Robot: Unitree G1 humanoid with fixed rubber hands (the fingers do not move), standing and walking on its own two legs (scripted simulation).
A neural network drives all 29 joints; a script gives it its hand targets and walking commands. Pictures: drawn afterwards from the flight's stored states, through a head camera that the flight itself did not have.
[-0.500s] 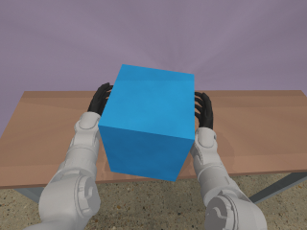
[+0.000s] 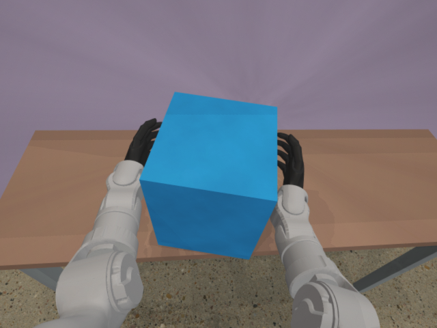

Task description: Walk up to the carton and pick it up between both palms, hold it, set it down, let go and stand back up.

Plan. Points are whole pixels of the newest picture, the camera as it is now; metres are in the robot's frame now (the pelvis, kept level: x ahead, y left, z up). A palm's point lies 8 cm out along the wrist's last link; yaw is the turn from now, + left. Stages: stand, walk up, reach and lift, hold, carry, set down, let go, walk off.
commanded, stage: reach and lift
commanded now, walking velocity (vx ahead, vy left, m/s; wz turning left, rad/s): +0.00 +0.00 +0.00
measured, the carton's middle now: (213, 180) +0.41 +0.02 +0.02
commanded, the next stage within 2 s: none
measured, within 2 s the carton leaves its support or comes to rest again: leaves its support in 0.32 s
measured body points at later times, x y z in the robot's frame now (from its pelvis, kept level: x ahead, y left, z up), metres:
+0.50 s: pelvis -0.01 +0.00 +0.00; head +0.00 +0.04 +0.45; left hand +0.42 +0.16 +0.09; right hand +0.38 -0.13 +0.09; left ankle +0.01 +0.12 -0.75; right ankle -0.01 -0.13 -0.75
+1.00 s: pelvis -0.02 -0.01 +0.00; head -0.04 +0.03 +0.45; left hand +0.40 +0.16 +0.16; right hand +0.38 -0.14 +0.15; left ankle +0.01 +0.12 -0.75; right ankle -0.01 -0.13 -0.75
